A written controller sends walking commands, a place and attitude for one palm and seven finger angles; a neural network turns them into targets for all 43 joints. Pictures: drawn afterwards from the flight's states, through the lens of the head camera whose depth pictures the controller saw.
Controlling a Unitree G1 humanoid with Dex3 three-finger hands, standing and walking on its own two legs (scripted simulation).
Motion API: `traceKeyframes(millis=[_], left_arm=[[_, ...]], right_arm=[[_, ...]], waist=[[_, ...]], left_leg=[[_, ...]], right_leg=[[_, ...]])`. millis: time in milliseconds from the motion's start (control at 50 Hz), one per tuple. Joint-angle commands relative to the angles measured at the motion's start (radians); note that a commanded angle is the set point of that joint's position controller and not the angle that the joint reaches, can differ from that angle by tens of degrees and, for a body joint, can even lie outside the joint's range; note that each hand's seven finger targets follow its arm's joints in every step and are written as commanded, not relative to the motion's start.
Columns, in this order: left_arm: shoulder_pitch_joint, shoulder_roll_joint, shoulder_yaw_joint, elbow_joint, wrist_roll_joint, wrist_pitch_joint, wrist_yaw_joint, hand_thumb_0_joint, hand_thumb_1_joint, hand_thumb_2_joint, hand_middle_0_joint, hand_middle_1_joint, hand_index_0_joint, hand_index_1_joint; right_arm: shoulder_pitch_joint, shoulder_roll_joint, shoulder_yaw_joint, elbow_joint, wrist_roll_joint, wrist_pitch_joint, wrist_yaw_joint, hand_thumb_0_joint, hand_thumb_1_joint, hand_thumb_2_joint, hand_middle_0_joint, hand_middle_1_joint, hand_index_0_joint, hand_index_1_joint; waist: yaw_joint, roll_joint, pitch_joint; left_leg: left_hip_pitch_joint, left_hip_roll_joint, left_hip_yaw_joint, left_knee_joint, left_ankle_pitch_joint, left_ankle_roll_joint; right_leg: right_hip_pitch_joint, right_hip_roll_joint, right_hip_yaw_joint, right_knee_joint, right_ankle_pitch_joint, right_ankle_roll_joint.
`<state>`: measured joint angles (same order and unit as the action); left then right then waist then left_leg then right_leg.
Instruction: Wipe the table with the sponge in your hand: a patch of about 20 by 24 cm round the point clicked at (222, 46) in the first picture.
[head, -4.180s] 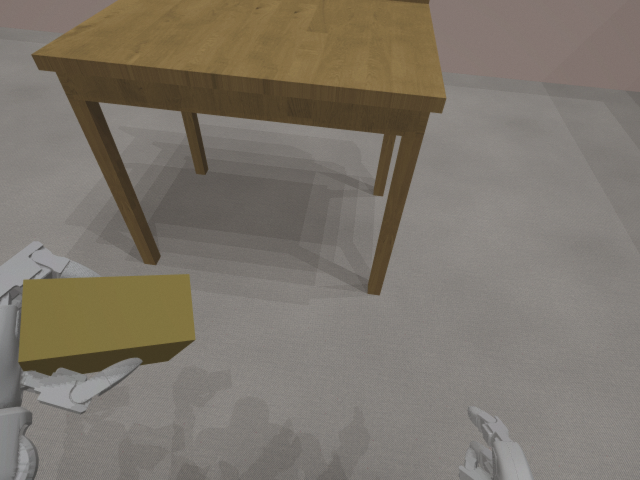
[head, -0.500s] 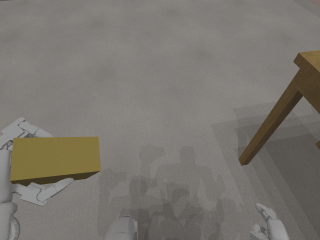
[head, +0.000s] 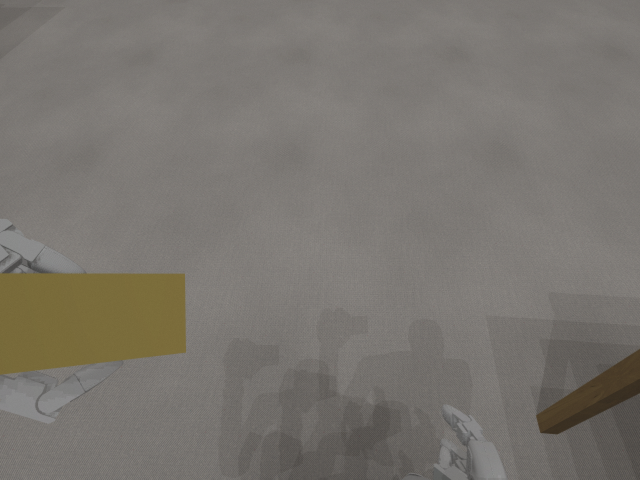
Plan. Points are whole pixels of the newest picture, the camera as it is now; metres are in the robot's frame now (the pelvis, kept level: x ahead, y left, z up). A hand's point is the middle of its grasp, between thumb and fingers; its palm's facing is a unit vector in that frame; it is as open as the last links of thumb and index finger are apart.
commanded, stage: walk to a spot facing it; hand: left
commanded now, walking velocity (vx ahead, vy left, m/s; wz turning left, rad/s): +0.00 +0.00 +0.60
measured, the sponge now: (113, 320) +0.21 +0.20 +0.18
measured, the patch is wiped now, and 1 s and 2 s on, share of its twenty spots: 0.00 0.00 0.00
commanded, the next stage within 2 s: none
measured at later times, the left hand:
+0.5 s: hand (22, 344) +0.18 +0.25 +0.20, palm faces +0.60 -0.66 -0.45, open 10.2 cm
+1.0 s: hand out of the picture +0.03 +0.20 +0.17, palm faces +0.80 -0.42 -0.44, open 10.2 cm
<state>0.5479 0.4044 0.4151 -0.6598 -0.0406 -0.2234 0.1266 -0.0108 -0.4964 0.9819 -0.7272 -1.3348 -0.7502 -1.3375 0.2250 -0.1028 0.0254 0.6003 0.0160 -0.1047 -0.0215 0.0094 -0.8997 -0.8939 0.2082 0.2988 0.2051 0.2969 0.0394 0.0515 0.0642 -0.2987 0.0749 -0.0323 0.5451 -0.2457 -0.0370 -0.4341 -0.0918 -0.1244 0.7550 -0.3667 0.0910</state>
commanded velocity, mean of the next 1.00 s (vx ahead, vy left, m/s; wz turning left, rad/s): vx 0.00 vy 0.00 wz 0.60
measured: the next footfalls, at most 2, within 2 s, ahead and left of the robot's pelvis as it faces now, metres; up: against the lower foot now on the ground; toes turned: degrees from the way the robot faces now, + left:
right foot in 0.04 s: +0.10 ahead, -0.14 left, +0.00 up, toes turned -7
left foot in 0.46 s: +0.06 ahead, +0.10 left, +0.00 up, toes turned +24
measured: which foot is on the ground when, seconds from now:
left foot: down 0.00-0.04, up 0.06-0.44, down 0.46-0.82, up 0.84-1.00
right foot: up 0.00-0.02, down 0.04-0.46, up 0.48-0.80, down 0.82-1.00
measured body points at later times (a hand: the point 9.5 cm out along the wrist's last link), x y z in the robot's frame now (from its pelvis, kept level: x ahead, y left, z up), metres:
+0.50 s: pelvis +0.03 -0.03 -0.01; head +0.07 -0.01 +0.43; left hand +0.14 +0.28 +0.22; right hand +0.28 -0.24 -0.07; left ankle +0.02 +0.09 -0.74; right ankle +0.06 -0.14 -0.72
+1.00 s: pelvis +0.00 -0.12 +0.01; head +0.02 -0.14 +0.45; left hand -0.02 +0.21 +0.19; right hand +0.27 -0.22 -0.10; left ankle -0.09 -0.01 -0.64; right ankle +0.07 -0.19 -0.73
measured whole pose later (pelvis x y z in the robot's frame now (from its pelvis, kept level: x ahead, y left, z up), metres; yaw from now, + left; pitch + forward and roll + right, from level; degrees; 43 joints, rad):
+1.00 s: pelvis +0.00 -0.12 +0.01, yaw +36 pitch -2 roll +2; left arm 0.47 0.33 0.34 -0.43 -0.05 -0.13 0.13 -0.01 -0.50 0.99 -0.72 -1.35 -0.74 -1.35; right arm 0.19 -0.23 -0.02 0.64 0.01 -0.06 -0.07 0.01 -0.90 -0.89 0.21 0.30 0.20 0.30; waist 0.01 0.03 0.05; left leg -0.52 0.01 0.02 1.19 -0.40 -0.08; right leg -0.23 -0.10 -0.18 0.52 -0.26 -0.03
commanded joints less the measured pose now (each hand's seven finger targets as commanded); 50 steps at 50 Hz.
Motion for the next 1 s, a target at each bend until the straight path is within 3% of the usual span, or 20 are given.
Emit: traceKeyframes(millis=[0, 20, 40, 100, 160, 320, 400, 420, 440, 460, 480, 520, 580, 640, 760, 780, 820, 880, 920, 980], left_arm=[[-0.152, 0.076, 0.055, 0.014, 0.011, 0.007, 0.025, 0.0, 0.1, 1.3, -1.2, -1.6, -1.2, -1.6], [-0.193, 0.118, 0.054, 0.036, 0.023, 0.022, 0.032, 0.0, 0.1, 1.3, -1.2, -1.6, -1.2, -1.6], [-0.22, 0.184, 0.093, 0.076, 0.009, 0.039, 0.042, 0.0, 0.1, 1.3, -1.2, -1.6, -1.2, -1.6], [-0.271, 0.148, 0.037, 0.028, 0.019, 0.02, 0.029, 0.0, 0.1, 1.3, -1.2, -1.6, -1.2, -1.6], [-0.223, 0.149, 0.038, -0.05, 0.018, -0.003, 0.035, 0.0, 0.1, 1.3, -1.2, -1.6, -1.2, -1.6], [-0.008, 0.179, 0.151, -0.191, -0.02, 0.002, 0.079, 0.0, 0.1, 1.3, -1.2, -1.6, -1.2, -1.6], [0.003, 0.13, 0.125, -0.142, -0.034, 0.014, 0.078, 0.0, 0.1, 1.3, -1.2, -1.6, -1.2, -1.6], [-0.032, 0.128, 0.112, -0.17, -0.038, 0.003, 0.074, 0.0, 0.1, 1.3, -1.2, -1.6, -1.2, -1.6], [-0.034, 0.134, 0.107, -0.198, -0.045, -0.022, 0.065, 0.0, 0.1, 1.3, -1.2, -1.6, -1.2, -1.6], [-0.034, 0.166, 0.123, -0.18, -0.015, -0.045, 0.052, 0.0, 0.1, 1.3, -1.2, -1.6, -1.2, -1.6], [-0.04, 0.181, 0.127, -0.109, 0.004, -0.041, 0.028, 0.0, 0.1, 1.3, -1.2, -1.6, -1.2, -1.6], [-0.085, 0.168, 0.096, -0.182, 0.011, -0.041, 0.02, 0.0, 0.1, 1.3, -1.2, -1.6, -1.2, -1.6], [-0.058, 0.142, 0.075, -0.291, -0.008, -0.035, 0.025, 0.0, 0.1, 1.3, -1.2, -1.6, -1.2, -1.6], [-0.018, 0.15, 0.084, -0.311, -0.024, -0.026, 0.026, 0.0, 0.1, 1.3, -1.2, -1.6, -1.2, -1.6], [-0.046, 0.126, 0.104, -0.09, -0.035, 0.016, 0.021, 0.0, 0.1, 1.3, -1.2, -1.6, -1.2, -1.6], [-0.078, 0.122, 0.095, -0.066, -0.03, 0.023, 0.019, 0.0, 0.1, 1.3, -1.2, -1.6, -1.2, -1.6], [-0.119, 0.196, 0.116, -0.007, -0.025, 0.052, 0.035, 0.0, 0.1, 1.3, -1.2, -1.6, -1.2, -1.6], [-0.145, 0.128, 0.056, 0.058, -0.017, 0.055, 0.021, 0.0, 0.1, 1.3, -1.2, -1.6, -1.2, -1.6], [-0.139, 0.121, 0.038, 0.059, -0.011, 0.039, 0.018, 0.0, 0.1, 1.3, -1.2, -1.6, -1.2, -1.6], [-0.225, 0.146, 0.036, -0.044, 0.0, 0.007, 0.037, 0.0, 0.1, 1.3, -1.2, -1.6, -1.2, -1.6]], right_arm=[[-0.078, -0.172, -0.069, -0.112, 0.008, -0.034, -0.044, 0.0, -0.9, -0.9, 0.2, 0.3, 0.2, 0.3], [-0.08, -0.14, -0.06, -0.117, 0.009, -0.028, -0.048, 0.0, -0.9, -0.9, 0.2, 0.3, 0.2, 0.3], [-0.125, -0.179, -0.066, -0.12, -0.003, -0.033, -0.057, 0.0, -0.9, -0.9, 0.2, 0.3, 0.2, 0.3], [-0.151, -0.184, -0.062, -0.094, -0.02, -0.014, -0.049, 0.0, -0.9, -0.9, 0.2, 0.3, 0.2, 0.3], [-0.186, -0.184, -0.058, -0.115, -0.019, 0.005, -0.057, 0.0, -0.9, -0.9, 0.2, 0.3, 0.2, 0.3], [-0.14, -0.172, -0.082, -0.222, -0.021, 0.031, -0.065, 0.0, -0.9, -0.9, 0.2, 0.3, 0.2, 0.3], [-0.064, -0.191, -0.098, -0.217, -0.015, 0.053, -0.061, 0.0, -0.9, -0.9, 0.2, 0.3, 0.2, 0.3], [-0.061, -0.202, -0.098, -0.221, -0.013, 0.053, -0.061, 0.0, -0.9, -0.9, 0.2, 0.3, 0.2, 0.3], [-0.083, -0.237, -0.106, -0.228, -0.018, 0.038, -0.059, 0.0, -0.9, -0.9, 0.2, 0.3, 0.2, 0.3], [-0.057, -0.237, -0.102, -0.215, -0.018, 0.018, -0.042, 0.0, -0.9, -0.9, 0.2, 0.3, 0.2, 0.3], [-0.062, -0.234, -0.098, -0.192, -0.014, 0.005, -0.025, 0.0, -0.9, -0.9, 0.2, 0.3, 0.2, 0.3], [-0.073, -0.244, -0.112, -0.177, -0.002, -0.007, -0.021, 0.0, -0.9, -0.9, 0.2, 0.3, 0.2, 0.3], [-0.072, -0.226, -0.099, -0.171, 0.001, -0.033, -0.002, 0.0, -0.9, -0.9, 0.2, 0.3, 0.2, 0.3], [-0.073, -0.215, -0.084, -0.165, -0.004, -0.057, -0.002, 0.0, -0.9, -0.9, 0.2, 0.3, 0.2, 0.3], [-0.078, -0.206, -0.076, -0.133, -0.004, -0.047, -0.013, 0.0, -0.9, -0.9, 0.2, 0.3, 0.2, 0.3], [-0.077, -0.197, -0.074, -0.134, 0.003, -0.04, -0.014, 0.0, -0.9, -0.9, 0.2, 0.3, 0.2, 0.3], [-0.108, -0.168, -0.068, -0.16, 0.01, -0.024, -0.027, 0.0, -0.9, -0.9, 0.2, 0.3, 0.2, 0.3], [-0.136, -0.187, -0.073, -0.125, -0.005, -0.02, -0.039, 0.0, -0.9, -0.9, 0.2, 0.3, 0.2, 0.3], [-0.173, -0.174, -0.052, -0.129, -0.004, -0.004, -0.055, 0.0, -0.9, -0.9, 0.2, 0.3, 0.2, 0.3], [-0.175, -0.19, -0.061, -0.135, -0.02, -0.01, -0.077, 0.0, -0.9, -0.9, 0.2, 0.3, 0.2, 0.3]], waist=[[-0.015, -0.03, -0.142], [-0.019, -0.335, -0.145], [-0.004, -0.459, -0.131], [-0.031, -0.224, -0.089], [-0.034, -0.208, -0.083], [0.009, -0.217, -0.214], [-0.062, -0.16, -0.262], [-0.083, -0.029, -0.279], [-0.063, 0.247, -0.239], [-0.048, 0.297, -0.221], [-0.049, 0.175, -0.169], [-0.053, 0.141, -0.189], [-0.05, 0.252, -0.201], [-0.046, 0.28, -0.216], [-0.029, 0.143, -0.196], [-0.023, 0.054, -0.194], [-0.029, -0.362, -0.131], [-0.048, -0.24, -0.07], [-0.034, -0.195, -0.074], [-0.032, -0.194, -0.098]], left_leg=[[-0.107, 0.062, -0.015, 0.09, -0.155, 0.11], [-0.317, -0.058, 0.088, 0.39, -0.341, 0.046], [-0.426, -0.088, 0.038, 0.699, -0.406, 0.016], [-0.378, -0.011, 0.011, 0.84, -0.207, -0.019], [-0.329, -0.008, 0.059, 0.784, -0.165, -0.036], [-0.147, -0.006, 0.194, 0.21, -0.196, -0.018], [0.06, -0.058, 0.205, -0.067, 0.001, -0.012], [0.185, -0.003, 0.122, -0.137, 0.194, 0.025], [0.284, 0.251, -0.255, -0.171, 0.706, 0.169], [0.327, 0.385, -0.452, -0.138, 1.041, 0.289], [0.304, 0.372, -0.403, -0.126, 0.952, 0.287], [0.263, 0.271, -0.266, -0.091, 0.779, 0.246], [0.126, 0.159, -0.13, -0.134, 0.6, 0.177], [0.062, 0.156, -0.16, -0.159, 0.47, 0.175], [-0.011, 0.134, -0.225, -0.087, 0.285, 0.146], [-0.055, 0.084, -0.176, -0.018, 0.137, 0.104], [-0.318, -0.111, 0.025, 0.448, -0.311, -0.012], [-0.279, -0.055, -0.007, 0.776, -0.156, -0.041], [-0.281, -0.044, 0.031, 0.726, -0.154, -0.045], [-0.199, -0.034, 0.076, 0.561, -0.182, -0.033]], right_leg=[[0.31, 0.006, 0.004, -0.356, 0.052, -0.021], [0.437, -0.252, 0.32, -0.481, 0.05, -0.105], [0.4, -0.446, 0.585, -0.524, 0.159, -0.196], [0.306, -0.355, 0.328, -0.449, 0.358, -0.19], [0.303, -0.29, 0.051, -0.406, 0.564, -0.169], [0.427, -0.318, -0.016, -0.303, 0.737, -0.201], [0.344, -0.28, -0.073, -0.072, 0.668, -0.127], [0.225, -0.208, -0.089, 0.116, 0.494, -0.078], [-0.045, -0.042, -0.077, 0.317, -0.073, -0.001], [-0.189, 0.003, 0.025, 0.437, -0.389, -0.01], [-0.256, -0.029, 0.09, 0.446, -0.321, -0.021], [-0.209, -0.018, 0.098, 0.37, -0.208, -0.006], [-0.021, 0.031, 0.047, 0.218, -0.058, 0.004], [0.082, 0.063, 0.026, 0.105, -0.063, 0.009], [0.274, 0.096, 0.033, -0.264, 0.014, 0.004], [0.329, 0.039, 0.059, -0.404, 0.099, -0.019], [0.346, -0.356, 0.48, -0.504, 0.295, -0.187], [0.155, -0.285, 0.26, -0.491, 0.226, -0.171], [0.21, -0.243, 0.118, -0.453, 0.373, -0.17], [0.239, -0.252, 0.056, -0.463, 0.355, -0.18]])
